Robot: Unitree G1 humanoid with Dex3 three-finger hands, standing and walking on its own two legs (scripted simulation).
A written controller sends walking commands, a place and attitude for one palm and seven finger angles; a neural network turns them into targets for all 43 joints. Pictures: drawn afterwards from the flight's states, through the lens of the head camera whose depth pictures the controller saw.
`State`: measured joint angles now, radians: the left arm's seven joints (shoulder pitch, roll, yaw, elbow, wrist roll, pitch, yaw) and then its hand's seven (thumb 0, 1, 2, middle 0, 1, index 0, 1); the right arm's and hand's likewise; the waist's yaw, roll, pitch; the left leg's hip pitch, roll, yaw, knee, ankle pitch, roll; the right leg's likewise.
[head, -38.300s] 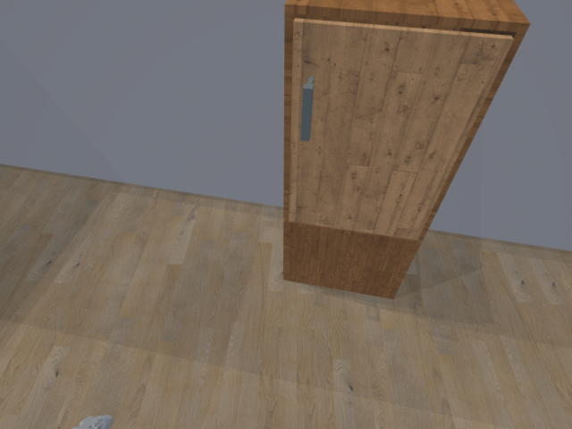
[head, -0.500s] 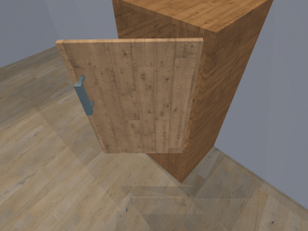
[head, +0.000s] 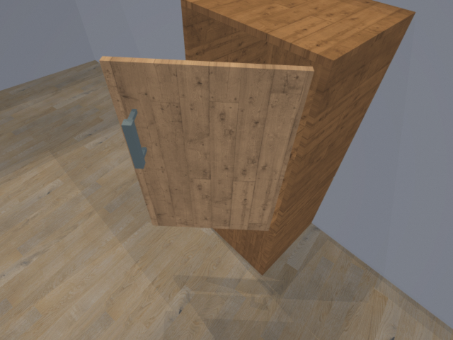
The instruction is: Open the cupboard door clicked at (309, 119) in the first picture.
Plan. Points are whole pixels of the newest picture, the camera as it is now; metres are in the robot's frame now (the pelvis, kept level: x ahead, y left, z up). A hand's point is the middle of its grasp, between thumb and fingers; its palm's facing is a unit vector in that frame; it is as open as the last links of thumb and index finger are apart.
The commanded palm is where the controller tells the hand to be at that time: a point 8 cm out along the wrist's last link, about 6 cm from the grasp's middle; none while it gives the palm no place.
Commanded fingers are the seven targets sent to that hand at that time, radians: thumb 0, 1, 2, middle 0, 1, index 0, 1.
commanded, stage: look again from close up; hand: left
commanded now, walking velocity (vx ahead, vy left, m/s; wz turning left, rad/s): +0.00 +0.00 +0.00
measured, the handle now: (136, 139) +0.50 +0.24 +0.06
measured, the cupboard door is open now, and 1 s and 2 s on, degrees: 43 43 43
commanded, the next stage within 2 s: raise the hand with hooked fingers in 0.44 s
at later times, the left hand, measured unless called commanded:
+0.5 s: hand out of the picture +0.01 +0.21 -0.17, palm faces +0.01 -0.97 -0.23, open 7.4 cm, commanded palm none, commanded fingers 0.00 0.90 0.90 -0.20 -0.30 -0.20 -0.30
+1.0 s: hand out of the picture +0.12 +0.22 -0.05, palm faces +0.12 -0.99 -0.01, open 8.9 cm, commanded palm +0.12 +0.28 -0.03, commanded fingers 0.00 0.34 0.66 -0.24 -0.66 -0.24 -0.66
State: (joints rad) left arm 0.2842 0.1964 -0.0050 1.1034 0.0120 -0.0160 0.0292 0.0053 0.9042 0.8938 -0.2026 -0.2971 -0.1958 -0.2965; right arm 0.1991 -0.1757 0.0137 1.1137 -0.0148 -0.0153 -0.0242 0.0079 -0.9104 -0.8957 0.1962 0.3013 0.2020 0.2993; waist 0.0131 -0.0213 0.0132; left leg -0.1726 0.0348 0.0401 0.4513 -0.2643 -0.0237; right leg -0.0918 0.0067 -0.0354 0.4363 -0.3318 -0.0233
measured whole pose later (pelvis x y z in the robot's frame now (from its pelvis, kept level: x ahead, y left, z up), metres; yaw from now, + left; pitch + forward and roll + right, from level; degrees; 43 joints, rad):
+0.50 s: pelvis -0.01 +0.02 +0.00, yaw +0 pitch -1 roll +1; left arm 0.23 0.22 0.00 1.11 0.01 -0.01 0.02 0.00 0.90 0.89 -0.20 -0.30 -0.20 -0.30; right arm 0.22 -0.19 0.01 1.15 -0.02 -0.02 -0.02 0.01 -0.91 -0.90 0.20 0.30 0.20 0.30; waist 0.00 -0.02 0.03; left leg -0.18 0.01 0.05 0.41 -0.22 0.00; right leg -0.11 -0.02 -0.03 0.41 -0.30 0.00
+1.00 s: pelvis -0.06 +0.00 -0.08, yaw +2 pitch +11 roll -1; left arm 0.39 0.21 0.23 0.15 -0.30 -0.44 -0.33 0.01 0.56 0.75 -0.23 -0.52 -0.22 -0.52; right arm 0.15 -0.26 -0.04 0.52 0.03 -0.23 -0.06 0.01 -0.91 -0.90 0.20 0.30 0.20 0.30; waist 0.03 0.00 -0.12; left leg -0.84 0.04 -0.02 1.10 -0.45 -0.02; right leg -0.74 0.00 -0.09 1.10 -0.56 -0.04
